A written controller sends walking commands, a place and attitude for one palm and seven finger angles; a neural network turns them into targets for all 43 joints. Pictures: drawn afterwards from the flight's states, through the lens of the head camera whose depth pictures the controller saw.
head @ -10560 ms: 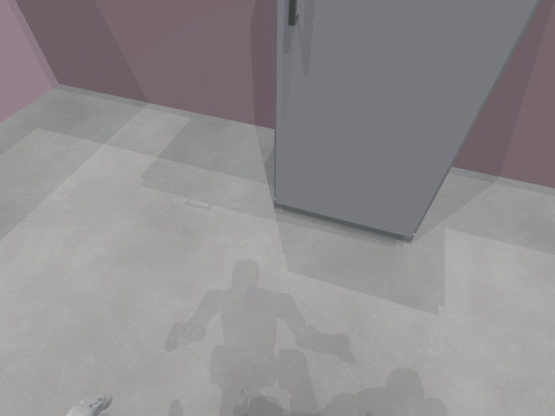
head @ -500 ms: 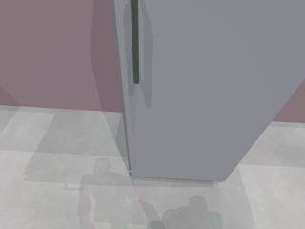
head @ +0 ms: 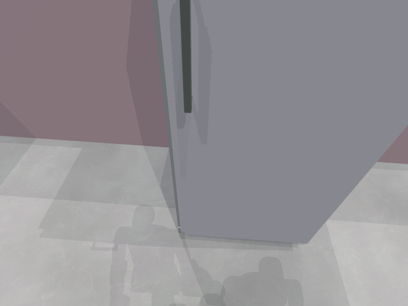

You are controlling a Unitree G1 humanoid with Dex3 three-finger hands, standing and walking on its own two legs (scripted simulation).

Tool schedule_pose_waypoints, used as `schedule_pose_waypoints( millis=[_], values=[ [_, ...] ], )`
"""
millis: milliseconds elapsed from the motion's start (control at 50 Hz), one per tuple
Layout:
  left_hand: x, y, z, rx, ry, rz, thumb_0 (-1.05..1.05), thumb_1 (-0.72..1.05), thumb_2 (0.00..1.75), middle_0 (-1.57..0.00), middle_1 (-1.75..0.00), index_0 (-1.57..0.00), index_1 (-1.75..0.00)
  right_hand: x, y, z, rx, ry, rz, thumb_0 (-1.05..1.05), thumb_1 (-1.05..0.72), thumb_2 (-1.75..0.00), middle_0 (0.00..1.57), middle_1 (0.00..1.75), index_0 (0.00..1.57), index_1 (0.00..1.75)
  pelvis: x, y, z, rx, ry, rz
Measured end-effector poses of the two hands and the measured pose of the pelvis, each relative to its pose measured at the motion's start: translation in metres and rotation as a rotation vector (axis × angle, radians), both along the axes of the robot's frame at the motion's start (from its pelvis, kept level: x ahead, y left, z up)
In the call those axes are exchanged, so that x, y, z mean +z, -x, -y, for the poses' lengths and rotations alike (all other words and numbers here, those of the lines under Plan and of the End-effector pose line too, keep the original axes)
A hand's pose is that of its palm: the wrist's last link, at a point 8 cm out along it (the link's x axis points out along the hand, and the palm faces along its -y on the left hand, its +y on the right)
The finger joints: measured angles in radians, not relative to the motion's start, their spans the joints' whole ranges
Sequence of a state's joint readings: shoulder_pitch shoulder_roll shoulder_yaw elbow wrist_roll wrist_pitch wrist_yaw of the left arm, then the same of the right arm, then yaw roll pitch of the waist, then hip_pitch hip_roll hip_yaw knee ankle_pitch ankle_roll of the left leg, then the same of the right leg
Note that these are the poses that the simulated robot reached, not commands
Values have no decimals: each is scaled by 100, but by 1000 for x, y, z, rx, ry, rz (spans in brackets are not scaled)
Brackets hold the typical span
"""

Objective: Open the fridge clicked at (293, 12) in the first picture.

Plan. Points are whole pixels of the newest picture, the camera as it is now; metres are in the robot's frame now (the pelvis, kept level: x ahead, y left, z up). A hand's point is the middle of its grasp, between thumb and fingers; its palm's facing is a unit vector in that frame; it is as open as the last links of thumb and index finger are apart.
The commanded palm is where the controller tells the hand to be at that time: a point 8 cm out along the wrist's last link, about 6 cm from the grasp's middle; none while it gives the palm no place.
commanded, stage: look again from close up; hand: left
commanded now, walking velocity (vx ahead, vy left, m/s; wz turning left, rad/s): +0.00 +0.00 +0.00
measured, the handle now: (187, 47) +0.53 +0.08 +0.26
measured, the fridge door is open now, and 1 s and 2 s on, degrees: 0 0 0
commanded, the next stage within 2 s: raise the hand to about handle height in 1.40 s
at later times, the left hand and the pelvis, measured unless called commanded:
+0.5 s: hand out of the picture +0.03 +0.15 -0.17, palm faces +0.01 -0.98 -0.19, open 7.4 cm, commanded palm none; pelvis +0.03 -0.02 +0.00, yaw +0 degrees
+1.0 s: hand out of the picture +0.05 +0.15 -0.17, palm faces +0.01 -0.98 -0.19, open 7.4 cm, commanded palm none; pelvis +0.05 -0.02 +0.01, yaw +0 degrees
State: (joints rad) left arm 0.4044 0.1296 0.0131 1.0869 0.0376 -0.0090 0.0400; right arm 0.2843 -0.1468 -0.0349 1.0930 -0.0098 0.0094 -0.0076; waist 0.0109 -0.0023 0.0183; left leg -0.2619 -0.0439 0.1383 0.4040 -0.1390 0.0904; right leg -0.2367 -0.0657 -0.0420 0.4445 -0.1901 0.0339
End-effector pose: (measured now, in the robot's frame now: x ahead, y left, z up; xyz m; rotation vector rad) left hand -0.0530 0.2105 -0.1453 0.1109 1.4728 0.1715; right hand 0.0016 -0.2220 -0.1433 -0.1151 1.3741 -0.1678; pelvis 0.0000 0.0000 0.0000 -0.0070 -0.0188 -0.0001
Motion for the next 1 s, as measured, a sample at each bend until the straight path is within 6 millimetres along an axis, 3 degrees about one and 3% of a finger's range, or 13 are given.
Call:
schedule_pose_waypoints(
  millis=[180,620,780,1000],
  values=[
    [3,-20,1,-12,-14,20,1,91,90,-19,-30,-20,-29,1,-15,10,13,3,10,1,-91,-90,20,30,20,30,2,-9,7,1,-2,-2],
    [3,-96,9,-63,-14,117,1,91,90,-20,-30,-20,-29,6,-37,22,23,8,-14,1,-91,-90,20,30,20,30,5,-35,19,2,-3,-5],
    [4,-104,7,-60,-17,110,1,91,90,-20,-30,-20,-29,6,-47,21,28,9,-15,1,-91,-90,20,30,20,30,6,-44,19,2,-4,-3],
    [3,-99,7,-48,-10,72,1,91,90,-20,-30,-20,-29,7,-56,20,33,15,-15,1,-91,-90,20,30,20,30,6,-53,17,0,-6,-3]
  ],
)
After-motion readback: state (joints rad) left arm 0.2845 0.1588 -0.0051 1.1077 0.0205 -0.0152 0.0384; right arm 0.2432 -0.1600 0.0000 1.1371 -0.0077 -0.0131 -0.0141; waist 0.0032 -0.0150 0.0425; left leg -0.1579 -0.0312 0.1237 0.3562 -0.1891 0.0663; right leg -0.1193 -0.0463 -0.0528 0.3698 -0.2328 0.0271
